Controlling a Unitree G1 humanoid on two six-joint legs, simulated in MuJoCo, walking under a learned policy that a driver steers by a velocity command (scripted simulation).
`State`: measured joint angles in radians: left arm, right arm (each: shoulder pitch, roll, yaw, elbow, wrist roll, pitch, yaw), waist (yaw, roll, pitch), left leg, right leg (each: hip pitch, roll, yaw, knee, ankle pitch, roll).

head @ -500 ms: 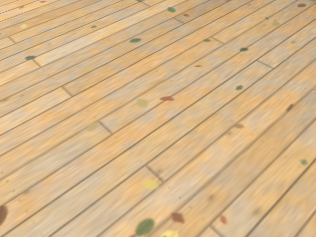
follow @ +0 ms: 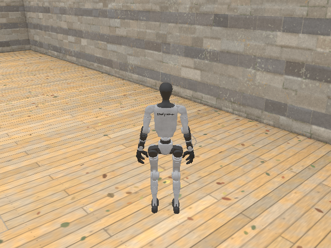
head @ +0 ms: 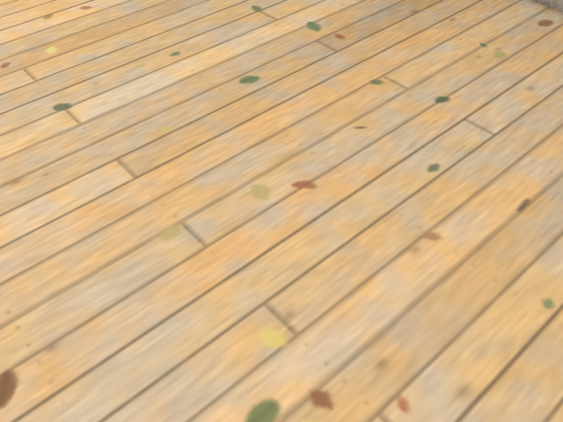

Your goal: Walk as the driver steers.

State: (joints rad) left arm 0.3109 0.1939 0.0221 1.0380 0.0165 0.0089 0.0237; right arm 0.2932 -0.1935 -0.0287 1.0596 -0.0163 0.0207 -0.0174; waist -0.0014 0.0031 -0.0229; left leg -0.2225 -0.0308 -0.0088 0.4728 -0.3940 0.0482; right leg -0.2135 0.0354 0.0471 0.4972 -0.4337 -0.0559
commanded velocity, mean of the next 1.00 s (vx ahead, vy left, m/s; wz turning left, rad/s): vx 0.32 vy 0.00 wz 0.00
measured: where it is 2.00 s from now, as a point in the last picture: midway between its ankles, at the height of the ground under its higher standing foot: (279, 415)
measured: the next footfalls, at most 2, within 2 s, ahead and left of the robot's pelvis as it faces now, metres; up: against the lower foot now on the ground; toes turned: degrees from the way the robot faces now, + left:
left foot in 0.48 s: +0.24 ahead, +0.08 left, +0.00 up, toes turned +2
right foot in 0.84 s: +0.18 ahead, -0.09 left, +0.00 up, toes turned -4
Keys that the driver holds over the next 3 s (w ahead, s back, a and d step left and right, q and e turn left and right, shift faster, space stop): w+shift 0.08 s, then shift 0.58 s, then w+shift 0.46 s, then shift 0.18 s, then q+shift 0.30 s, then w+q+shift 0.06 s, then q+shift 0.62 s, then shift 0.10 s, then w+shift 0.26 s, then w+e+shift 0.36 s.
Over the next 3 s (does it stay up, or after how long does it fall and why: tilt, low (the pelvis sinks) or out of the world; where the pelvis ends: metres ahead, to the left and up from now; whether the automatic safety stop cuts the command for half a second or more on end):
stays up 0.79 0.25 0.00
